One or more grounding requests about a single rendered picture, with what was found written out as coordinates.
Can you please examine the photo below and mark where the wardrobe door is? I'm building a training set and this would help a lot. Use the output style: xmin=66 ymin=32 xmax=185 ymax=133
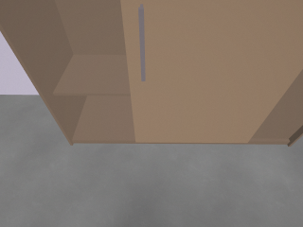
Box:
xmin=251 ymin=69 xmax=303 ymax=139
xmin=120 ymin=0 xmax=303 ymax=143

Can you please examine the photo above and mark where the handle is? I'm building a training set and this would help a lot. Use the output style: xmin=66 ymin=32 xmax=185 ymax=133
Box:
xmin=138 ymin=4 xmax=146 ymax=81

